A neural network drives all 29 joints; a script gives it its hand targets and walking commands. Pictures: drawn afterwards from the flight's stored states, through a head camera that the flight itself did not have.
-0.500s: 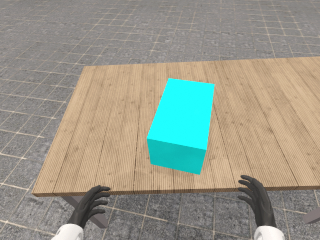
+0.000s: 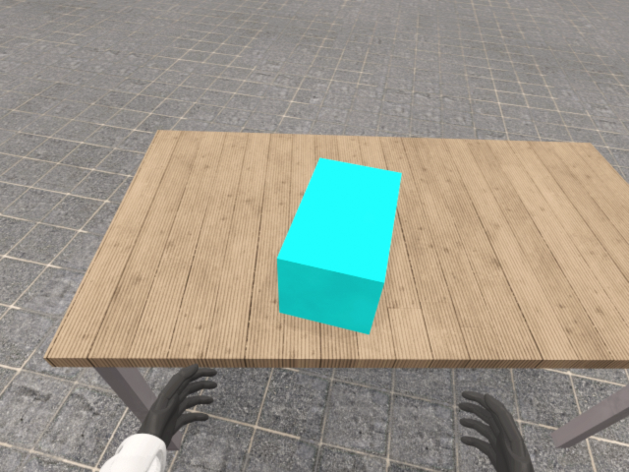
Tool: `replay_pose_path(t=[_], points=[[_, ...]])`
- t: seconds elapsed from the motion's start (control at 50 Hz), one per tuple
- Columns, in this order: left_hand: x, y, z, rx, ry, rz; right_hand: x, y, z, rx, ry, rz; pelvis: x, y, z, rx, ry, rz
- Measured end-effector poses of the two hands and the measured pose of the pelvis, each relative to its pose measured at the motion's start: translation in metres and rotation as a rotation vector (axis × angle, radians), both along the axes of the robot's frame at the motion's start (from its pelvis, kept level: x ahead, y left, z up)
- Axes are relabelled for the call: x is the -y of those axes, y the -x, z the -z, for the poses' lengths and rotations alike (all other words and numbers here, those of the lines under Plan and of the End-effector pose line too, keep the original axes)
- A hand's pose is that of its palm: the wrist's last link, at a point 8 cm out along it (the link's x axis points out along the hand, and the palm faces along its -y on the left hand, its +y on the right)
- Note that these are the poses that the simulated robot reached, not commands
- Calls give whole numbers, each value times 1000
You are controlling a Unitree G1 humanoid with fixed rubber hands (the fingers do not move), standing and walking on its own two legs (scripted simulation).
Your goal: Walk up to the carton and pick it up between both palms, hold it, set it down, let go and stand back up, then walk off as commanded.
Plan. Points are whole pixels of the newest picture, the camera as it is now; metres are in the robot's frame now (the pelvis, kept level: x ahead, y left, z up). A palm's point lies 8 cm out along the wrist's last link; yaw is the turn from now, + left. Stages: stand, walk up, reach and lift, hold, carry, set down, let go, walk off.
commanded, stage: set down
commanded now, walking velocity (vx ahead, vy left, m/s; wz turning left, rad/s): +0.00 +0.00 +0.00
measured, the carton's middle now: (342, 240) +0.53 -0.02 -0.05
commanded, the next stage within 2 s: let go in 1.20 s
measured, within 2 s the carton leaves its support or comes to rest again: neither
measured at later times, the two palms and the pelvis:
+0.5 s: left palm (159, 429) +0.20 +0.22 -0.05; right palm (514, 456) +0.18 -0.22 -0.05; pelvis +0.03 -0.01 +0.00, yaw +0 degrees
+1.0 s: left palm (147, 458) +0.17 +0.23 -0.06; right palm out of the picture +0.16 -0.22 -0.07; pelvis +0.02 -0.01 +0.00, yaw +0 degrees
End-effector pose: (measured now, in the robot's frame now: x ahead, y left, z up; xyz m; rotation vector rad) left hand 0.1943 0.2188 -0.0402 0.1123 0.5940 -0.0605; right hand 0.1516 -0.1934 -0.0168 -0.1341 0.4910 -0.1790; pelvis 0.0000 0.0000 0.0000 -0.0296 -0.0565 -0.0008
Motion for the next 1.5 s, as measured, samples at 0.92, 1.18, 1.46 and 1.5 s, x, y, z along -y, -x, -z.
replay_pose_path(t=[0.92, 1.18, 1.46, 1.5], points=[[-12, 24, 23, -188, -143, -60, 30, -2, 53, -168, -89, -7, 10, -26, -2, -47, -17, 1], [-16, 24, 26, -216, -156, -94, 28, -24, 49, -136, -93, -42, 10, -25, -2, -47, -16, 1], [-12, 19, 30, -245, -173, -95, 38, -21, 62, -204, -88, -47, 13, -32, -2, -56, -20, 1], [-11, 19, 31, -246, -171, -97, 39, -22, 61, -197, -85, -52, 13, -33, -2, -57, -20, 1]])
